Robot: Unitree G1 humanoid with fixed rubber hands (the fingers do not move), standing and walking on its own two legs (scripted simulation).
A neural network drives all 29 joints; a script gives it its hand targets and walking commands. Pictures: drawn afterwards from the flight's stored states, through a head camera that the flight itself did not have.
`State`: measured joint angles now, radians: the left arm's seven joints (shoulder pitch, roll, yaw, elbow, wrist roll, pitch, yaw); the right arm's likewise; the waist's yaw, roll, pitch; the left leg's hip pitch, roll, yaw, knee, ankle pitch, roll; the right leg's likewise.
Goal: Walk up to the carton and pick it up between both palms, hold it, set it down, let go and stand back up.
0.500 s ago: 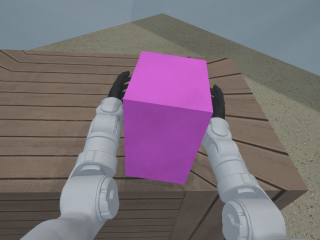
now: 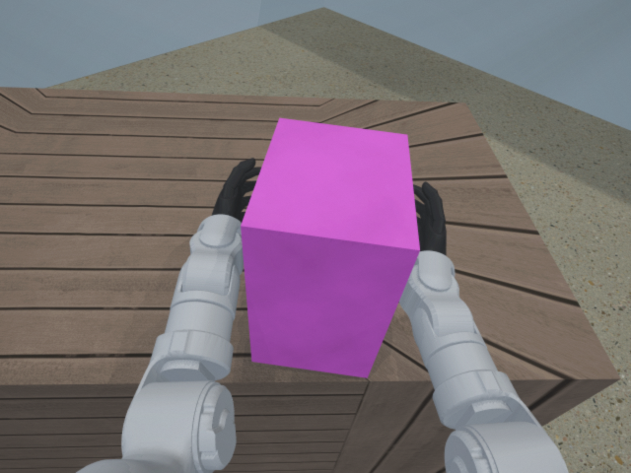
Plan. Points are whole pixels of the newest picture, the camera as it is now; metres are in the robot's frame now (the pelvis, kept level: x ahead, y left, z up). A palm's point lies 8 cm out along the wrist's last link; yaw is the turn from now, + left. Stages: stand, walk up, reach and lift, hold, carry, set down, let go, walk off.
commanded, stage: set down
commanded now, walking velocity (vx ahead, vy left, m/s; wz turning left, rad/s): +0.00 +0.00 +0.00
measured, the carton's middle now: (325, 254) +0.37 -0.02 +0.08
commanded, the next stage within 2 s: none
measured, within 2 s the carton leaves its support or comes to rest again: rests again in 0.68 s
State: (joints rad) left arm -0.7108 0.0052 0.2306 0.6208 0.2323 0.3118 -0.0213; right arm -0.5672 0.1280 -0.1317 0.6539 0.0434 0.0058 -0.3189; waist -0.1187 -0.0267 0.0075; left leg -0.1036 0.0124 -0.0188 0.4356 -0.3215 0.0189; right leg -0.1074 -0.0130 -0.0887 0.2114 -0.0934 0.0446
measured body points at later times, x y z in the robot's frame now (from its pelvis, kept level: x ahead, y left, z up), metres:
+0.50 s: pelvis -0.02 +0.00 +0.00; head -0.02 +0.04 +0.45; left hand +0.42 +0.10 +0.12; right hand +0.36 -0.15 +0.11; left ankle -0.06 +0.09 -0.75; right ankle +0.01 -0.15 -0.75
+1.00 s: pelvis -0.01 -0.01 +0.00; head +0.00 +0.02 +0.45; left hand +0.42 +0.10 +0.10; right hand +0.36 -0.15 +0.10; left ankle -0.06 +0.09 -0.75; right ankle +0.01 -0.15 -0.75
